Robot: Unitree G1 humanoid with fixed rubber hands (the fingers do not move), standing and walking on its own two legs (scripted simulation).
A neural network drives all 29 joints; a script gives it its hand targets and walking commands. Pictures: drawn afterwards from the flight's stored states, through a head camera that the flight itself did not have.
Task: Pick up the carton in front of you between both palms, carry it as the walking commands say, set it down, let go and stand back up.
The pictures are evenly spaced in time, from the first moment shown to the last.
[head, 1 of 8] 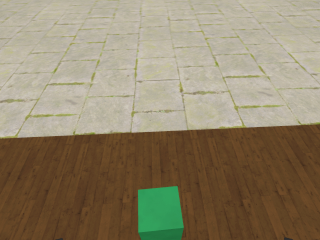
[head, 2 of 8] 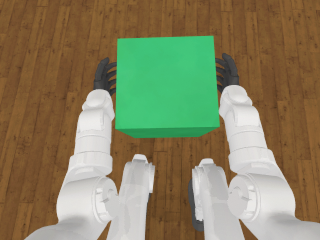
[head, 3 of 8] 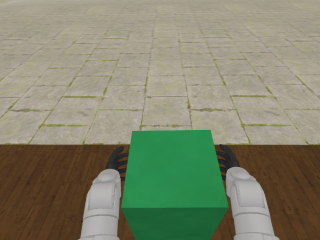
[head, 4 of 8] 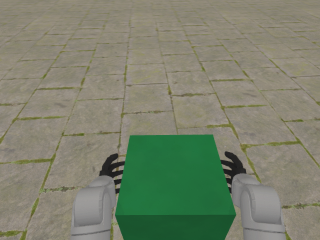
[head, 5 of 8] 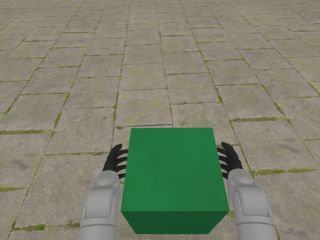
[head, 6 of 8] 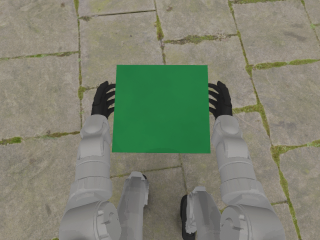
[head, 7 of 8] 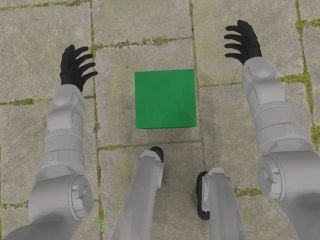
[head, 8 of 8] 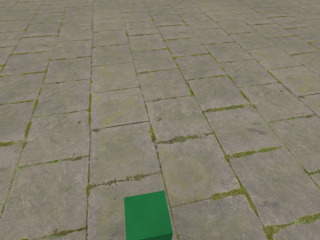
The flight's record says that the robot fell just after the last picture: no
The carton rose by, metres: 0.68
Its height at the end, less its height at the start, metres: -0.06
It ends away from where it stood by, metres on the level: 2.66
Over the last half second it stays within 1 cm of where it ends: yes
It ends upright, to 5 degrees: yes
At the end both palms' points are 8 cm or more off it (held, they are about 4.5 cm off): yes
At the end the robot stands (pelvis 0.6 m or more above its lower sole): yes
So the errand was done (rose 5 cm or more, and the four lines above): yes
